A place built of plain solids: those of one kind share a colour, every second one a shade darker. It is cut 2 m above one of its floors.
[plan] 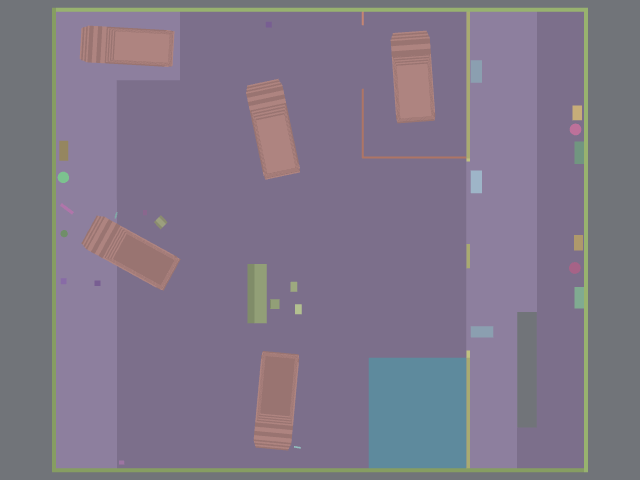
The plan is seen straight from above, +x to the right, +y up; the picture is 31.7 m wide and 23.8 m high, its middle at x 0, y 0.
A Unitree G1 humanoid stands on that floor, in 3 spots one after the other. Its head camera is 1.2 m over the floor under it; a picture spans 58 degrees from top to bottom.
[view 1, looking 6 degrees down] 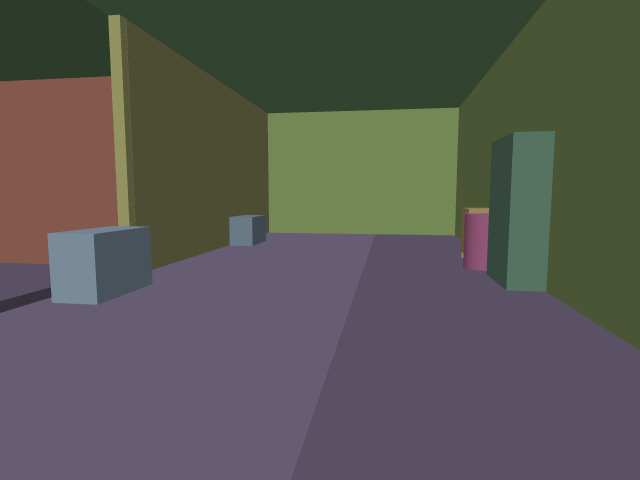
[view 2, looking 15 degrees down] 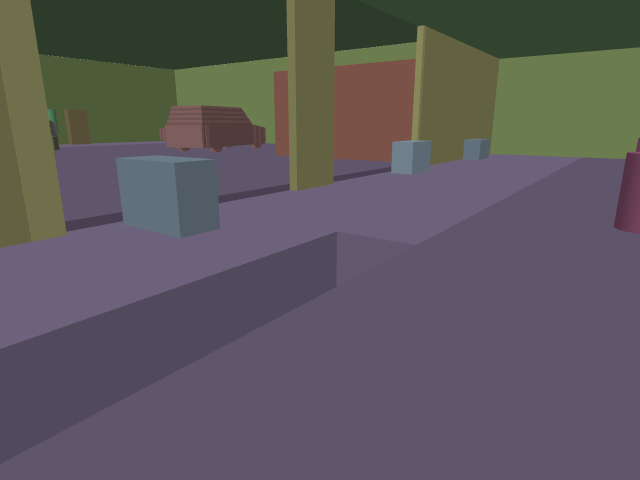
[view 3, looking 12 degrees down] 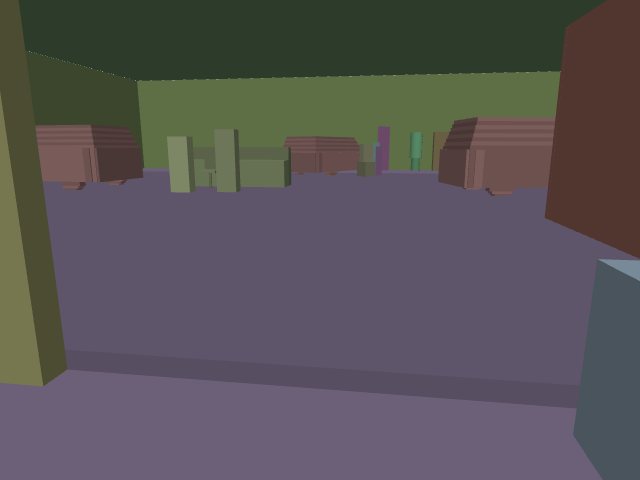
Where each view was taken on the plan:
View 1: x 11.15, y -1.86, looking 99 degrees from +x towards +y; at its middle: floor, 11.48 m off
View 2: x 12.47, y -7.61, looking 126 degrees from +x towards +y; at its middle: floor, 4.74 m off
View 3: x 9.23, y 1.48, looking -172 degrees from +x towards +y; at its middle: floor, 5.20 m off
